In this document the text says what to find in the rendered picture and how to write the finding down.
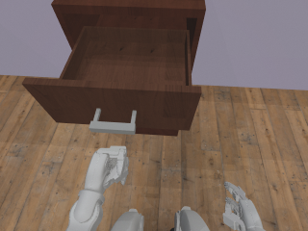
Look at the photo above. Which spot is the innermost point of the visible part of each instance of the drawer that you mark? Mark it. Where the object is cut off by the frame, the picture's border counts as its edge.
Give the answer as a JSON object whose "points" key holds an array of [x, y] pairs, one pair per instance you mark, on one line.
{"points": [[120, 70]]}

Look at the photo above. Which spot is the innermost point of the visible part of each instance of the robot thigh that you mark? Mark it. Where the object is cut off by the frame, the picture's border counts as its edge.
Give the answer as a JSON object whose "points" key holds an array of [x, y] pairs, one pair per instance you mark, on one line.
{"points": [[189, 220], [129, 221]]}

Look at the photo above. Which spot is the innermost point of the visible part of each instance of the robot left forearm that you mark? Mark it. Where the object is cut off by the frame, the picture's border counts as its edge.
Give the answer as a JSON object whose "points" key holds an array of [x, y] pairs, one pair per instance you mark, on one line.
{"points": [[87, 212]]}

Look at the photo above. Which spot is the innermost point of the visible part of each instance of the handle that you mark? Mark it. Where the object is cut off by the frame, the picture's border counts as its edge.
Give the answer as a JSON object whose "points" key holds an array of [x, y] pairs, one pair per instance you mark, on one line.
{"points": [[124, 128]]}

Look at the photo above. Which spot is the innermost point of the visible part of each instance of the robot right thigh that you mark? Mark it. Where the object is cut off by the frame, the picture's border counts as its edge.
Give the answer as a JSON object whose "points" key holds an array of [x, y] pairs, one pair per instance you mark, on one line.
{"points": [[189, 220]]}

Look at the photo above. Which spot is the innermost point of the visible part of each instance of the robot left thigh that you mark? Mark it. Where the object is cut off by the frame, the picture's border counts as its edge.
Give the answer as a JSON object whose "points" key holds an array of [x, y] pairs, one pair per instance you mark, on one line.
{"points": [[129, 221]]}

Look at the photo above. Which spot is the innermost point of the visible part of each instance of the right robot hand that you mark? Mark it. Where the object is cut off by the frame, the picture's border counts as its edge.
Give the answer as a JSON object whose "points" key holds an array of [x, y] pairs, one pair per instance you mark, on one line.
{"points": [[245, 215]]}

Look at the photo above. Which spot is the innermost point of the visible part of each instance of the cabinet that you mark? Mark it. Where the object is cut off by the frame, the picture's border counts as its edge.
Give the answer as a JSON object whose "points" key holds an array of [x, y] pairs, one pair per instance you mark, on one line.
{"points": [[73, 15]]}

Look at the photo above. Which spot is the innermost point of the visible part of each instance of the left robot hand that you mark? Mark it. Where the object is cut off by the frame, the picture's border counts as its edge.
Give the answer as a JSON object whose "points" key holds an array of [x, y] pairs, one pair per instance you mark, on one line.
{"points": [[111, 160]]}

